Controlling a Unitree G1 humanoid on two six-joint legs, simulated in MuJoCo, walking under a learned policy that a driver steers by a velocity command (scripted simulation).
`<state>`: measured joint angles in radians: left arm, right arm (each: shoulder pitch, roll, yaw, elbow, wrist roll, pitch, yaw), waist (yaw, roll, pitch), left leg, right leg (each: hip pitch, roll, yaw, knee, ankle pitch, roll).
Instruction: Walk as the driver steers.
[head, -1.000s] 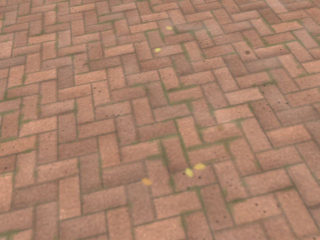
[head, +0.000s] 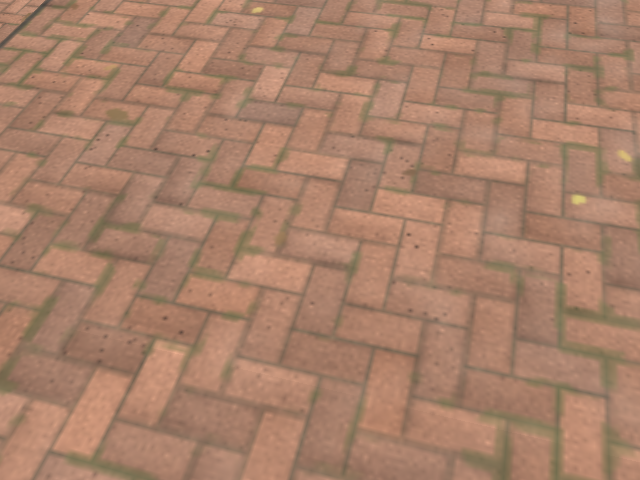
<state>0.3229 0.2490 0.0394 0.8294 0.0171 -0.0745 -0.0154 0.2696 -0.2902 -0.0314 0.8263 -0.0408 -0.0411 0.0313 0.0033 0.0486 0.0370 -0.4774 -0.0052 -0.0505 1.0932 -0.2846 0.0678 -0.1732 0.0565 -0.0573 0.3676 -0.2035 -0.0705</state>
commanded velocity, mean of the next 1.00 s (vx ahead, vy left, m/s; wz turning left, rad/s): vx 0.24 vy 0.00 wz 0.03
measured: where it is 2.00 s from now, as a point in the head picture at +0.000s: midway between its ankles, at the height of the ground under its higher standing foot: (360, 466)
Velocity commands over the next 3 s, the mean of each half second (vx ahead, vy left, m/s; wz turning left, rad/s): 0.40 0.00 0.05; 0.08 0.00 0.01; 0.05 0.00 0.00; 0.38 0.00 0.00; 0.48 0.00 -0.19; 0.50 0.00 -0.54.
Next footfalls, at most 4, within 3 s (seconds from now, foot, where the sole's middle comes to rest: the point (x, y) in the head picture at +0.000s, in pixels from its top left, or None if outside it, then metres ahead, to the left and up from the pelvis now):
0.30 left None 0.34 0.11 -0.78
0.74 right None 0.38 -0.08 -0.78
1.72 right None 0.48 -0.12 -0.78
2.22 left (330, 338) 0.82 0.04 -0.78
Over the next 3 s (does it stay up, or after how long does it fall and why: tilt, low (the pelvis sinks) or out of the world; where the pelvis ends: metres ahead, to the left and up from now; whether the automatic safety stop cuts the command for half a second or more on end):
stays up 1.06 -0.12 0.00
